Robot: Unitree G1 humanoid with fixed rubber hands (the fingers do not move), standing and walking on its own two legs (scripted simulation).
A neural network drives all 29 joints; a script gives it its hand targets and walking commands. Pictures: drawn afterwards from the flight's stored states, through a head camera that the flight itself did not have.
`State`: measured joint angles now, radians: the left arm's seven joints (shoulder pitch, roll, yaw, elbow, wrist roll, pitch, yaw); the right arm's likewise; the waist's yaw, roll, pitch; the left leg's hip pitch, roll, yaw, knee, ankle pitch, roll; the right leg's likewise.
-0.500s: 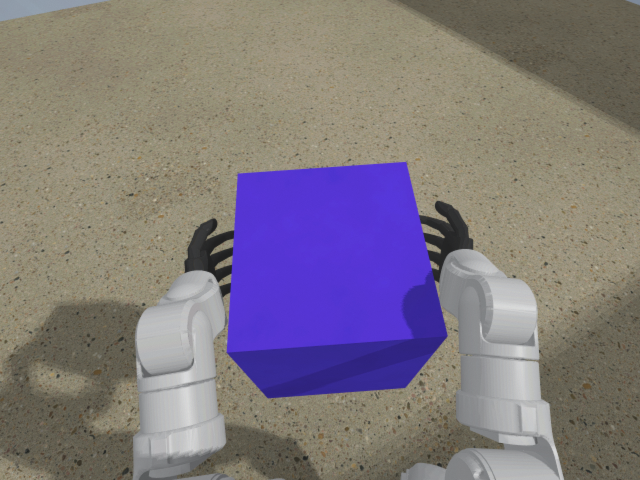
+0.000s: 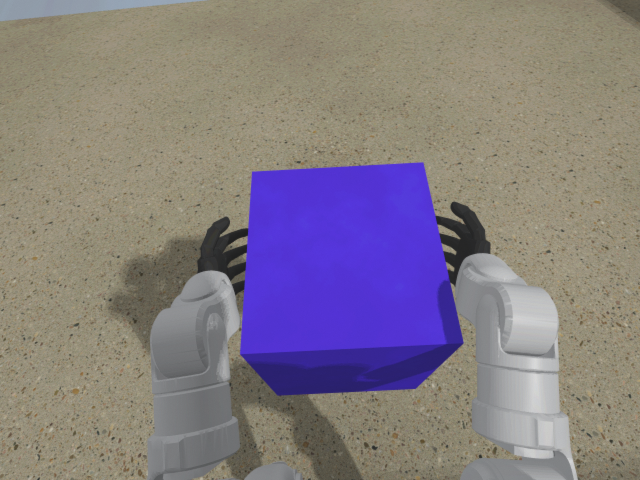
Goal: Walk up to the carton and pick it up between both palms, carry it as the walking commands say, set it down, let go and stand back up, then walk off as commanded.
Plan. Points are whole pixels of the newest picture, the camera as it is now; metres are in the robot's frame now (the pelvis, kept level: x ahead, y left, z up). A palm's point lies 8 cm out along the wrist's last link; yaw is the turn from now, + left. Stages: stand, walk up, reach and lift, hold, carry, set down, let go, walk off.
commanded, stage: carry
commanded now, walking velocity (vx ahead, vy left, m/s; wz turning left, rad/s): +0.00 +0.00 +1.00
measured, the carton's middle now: (342, 291) +0.33 -0.03 +0.04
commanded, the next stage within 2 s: none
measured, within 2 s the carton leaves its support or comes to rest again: neither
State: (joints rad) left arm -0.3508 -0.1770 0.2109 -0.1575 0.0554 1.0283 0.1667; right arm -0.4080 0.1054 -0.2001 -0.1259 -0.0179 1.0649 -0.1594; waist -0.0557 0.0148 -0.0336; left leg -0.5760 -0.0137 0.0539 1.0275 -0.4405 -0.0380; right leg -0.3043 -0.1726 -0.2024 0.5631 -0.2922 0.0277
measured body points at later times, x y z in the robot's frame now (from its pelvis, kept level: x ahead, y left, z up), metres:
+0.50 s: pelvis -0.03 +0.05 -0.02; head +0.02 +0.05 +0.43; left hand +0.21 +0.34 +0.07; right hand +0.35 +0.08 +0.06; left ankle +0.00 +0.16 -0.74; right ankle +0.04 -0.05 -0.73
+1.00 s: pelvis -0.07 +0.08 -0.02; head -0.06 +0.11 +0.42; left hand -0.02 +0.46 +0.06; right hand +0.23 +0.30 +0.06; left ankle -0.14 +0.16 -0.74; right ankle +0.02 -0.03 -0.67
